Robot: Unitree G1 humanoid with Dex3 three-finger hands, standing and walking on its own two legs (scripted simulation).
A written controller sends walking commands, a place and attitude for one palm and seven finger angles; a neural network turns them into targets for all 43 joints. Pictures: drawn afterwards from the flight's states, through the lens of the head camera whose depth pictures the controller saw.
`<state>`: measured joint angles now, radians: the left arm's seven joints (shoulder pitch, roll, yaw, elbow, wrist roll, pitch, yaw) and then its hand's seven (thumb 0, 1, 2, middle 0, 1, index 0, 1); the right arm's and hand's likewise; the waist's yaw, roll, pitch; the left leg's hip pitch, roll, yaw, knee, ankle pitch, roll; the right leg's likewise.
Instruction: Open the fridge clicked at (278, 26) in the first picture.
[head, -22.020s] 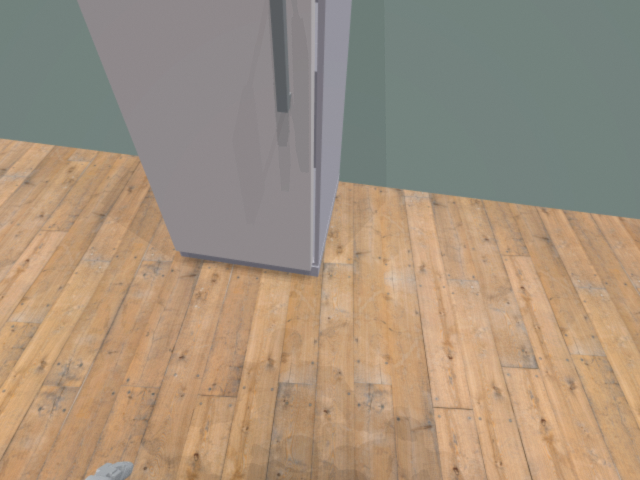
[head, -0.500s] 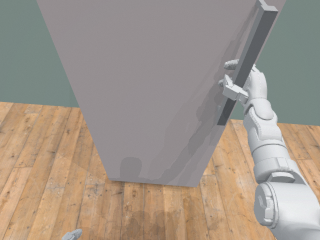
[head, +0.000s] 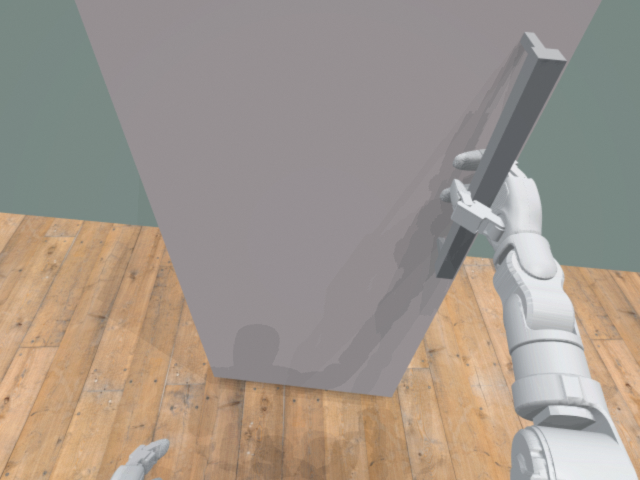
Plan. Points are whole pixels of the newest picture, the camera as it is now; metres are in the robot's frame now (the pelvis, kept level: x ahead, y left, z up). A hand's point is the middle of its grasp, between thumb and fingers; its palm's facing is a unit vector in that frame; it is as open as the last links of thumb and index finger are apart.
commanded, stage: grip the handle and tug to test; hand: right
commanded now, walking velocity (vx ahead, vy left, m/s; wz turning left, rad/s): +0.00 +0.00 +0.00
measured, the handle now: (478, 178) +0.46 -0.14 +0.17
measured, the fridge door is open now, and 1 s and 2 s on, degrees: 1 4 3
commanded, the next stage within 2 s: move the hooked fingers beside the handle in 0.02 s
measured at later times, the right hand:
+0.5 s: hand (483, 228) +0.37 -0.13 +0.17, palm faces +0.02 +1.00 +0.00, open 8.2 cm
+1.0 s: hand (504, 220) +0.39 -0.16 +0.17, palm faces +0.00 +1.00 +0.00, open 13.9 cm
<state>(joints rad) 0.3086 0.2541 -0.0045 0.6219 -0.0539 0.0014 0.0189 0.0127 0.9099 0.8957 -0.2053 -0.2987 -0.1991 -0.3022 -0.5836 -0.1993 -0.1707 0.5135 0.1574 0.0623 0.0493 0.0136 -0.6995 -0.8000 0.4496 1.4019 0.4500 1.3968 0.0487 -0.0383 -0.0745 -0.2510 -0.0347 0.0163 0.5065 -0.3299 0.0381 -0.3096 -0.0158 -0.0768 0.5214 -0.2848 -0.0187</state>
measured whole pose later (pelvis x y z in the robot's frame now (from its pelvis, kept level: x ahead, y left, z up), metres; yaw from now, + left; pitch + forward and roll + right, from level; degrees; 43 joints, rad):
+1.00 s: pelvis -0.06 -0.01 +0.00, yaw -1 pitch +3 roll +1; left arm 0.38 0.28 -0.02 0.70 -0.07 -0.06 0.07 0.01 0.91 0.90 -0.21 -0.30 -0.20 -0.30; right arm -0.80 -0.34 -0.24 0.93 0.16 -0.12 0.15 -0.01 0.49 -0.30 0.33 1.21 0.31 1.20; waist 0.09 -0.03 -0.03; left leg -0.32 -0.03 0.04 0.54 -0.27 0.03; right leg -0.39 -0.02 -0.05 0.57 -0.23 -0.03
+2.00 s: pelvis -0.03 -0.01 +0.00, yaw -2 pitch +4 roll +1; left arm 0.32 0.28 -0.03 0.65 -0.07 -0.01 0.08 0.01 0.91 0.90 -0.21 -0.30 -0.20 -0.30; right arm -0.74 -0.38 -0.25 0.82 0.19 -0.03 0.23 -0.02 0.50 -0.30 0.30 1.20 0.30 1.20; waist 0.06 -0.03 -0.06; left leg -0.30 -0.03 0.06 0.53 -0.31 0.02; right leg -0.39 0.00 -0.03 0.58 -0.27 -0.03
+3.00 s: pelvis -0.02 -0.02 -0.01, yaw -3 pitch +5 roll +1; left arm 0.33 0.27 -0.02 0.68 -0.07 -0.04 0.06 0.01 0.91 0.90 -0.21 -0.30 -0.20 -0.30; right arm -0.77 -0.33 -0.19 0.82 0.19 -0.04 0.14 -0.02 0.50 -0.30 0.26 1.20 0.26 1.19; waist 0.04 -0.03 -0.06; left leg -0.31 -0.02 0.06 0.55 -0.32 0.02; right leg -0.41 0.01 -0.02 0.60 -0.28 -0.04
